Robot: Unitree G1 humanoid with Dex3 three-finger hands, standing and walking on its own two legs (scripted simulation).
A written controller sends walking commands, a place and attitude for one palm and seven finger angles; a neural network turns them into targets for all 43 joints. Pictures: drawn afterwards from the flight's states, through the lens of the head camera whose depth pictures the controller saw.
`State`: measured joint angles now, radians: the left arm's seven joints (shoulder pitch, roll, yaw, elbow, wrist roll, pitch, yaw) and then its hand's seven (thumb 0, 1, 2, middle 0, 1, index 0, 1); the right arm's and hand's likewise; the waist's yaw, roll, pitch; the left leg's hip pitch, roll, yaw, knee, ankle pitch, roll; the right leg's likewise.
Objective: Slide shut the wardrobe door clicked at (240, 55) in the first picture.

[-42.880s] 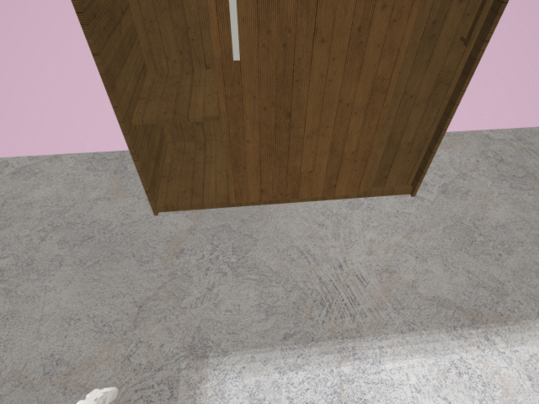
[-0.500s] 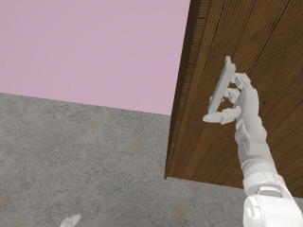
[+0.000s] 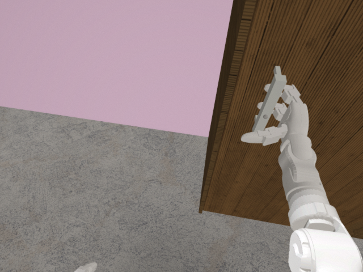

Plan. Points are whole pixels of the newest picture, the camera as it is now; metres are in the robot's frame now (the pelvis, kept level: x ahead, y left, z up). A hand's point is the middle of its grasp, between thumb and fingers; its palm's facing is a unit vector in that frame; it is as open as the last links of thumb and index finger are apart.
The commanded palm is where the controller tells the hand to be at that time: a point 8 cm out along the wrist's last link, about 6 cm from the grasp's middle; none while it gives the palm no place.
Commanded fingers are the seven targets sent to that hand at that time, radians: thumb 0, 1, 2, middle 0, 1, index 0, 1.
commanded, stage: slide the fingers in behind the handle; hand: right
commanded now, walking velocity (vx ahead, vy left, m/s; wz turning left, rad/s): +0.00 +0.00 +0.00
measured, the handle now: (266, 103) +0.49 -0.13 +0.12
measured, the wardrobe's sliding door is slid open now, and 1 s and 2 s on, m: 0.00 0.00 0.00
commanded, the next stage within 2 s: grip the handle and tug to test in 0.16 s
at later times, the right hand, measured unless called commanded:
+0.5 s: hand (260, 116) +0.45 -0.11 +0.12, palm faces +0.05 +1.00 -0.01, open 12.6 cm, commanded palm +0.42 -0.17 +0.12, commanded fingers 0.00 -0.11 -0.56 0.37 1.29 0.37 1.29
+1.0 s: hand (263, 118) +0.44 -0.12 +0.12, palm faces +0.03 +1.00 +0.00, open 6.5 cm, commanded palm +0.41 -0.17 +0.12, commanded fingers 0.00 -0.90 -0.90 0.45 1.40 0.45 1.40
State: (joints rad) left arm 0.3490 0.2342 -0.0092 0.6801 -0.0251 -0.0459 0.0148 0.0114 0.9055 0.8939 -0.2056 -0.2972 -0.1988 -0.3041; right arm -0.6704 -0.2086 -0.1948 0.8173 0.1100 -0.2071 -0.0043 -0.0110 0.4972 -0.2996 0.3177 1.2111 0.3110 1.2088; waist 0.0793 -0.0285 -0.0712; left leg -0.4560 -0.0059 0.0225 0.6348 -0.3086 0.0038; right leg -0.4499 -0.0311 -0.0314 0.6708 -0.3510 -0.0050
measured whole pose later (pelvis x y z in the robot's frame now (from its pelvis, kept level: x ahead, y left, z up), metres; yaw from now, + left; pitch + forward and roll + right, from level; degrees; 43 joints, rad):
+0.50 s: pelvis +0.00 +0.00 +0.00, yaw +0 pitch +8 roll +1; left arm 0.34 0.23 -0.01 0.69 -0.02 -0.05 0.01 0.01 0.91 0.89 -0.21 -0.30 -0.20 -0.30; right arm -0.70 -0.19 -0.17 0.84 0.09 -0.21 -0.04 -0.01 0.29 -0.39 0.34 1.24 0.33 1.24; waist 0.08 -0.03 -0.07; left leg -0.47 0.00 0.02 0.64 -0.31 0.00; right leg -0.46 -0.03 -0.03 0.68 -0.35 -0.01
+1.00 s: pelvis +0.00 +0.00 +0.00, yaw -1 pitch +7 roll +1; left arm 0.32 0.24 -0.01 0.68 -0.02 -0.04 0.02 0.01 0.91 0.89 -0.21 -0.30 -0.20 -0.30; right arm -0.66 -0.18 -0.17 0.79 0.11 -0.19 0.00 0.00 -0.57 -0.78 0.38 1.37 0.36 1.36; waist 0.07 -0.03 -0.07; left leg -0.45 0.00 0.03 0.63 -0.31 0.00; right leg -0.44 -0.03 -0.02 0.67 -0.35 -0.01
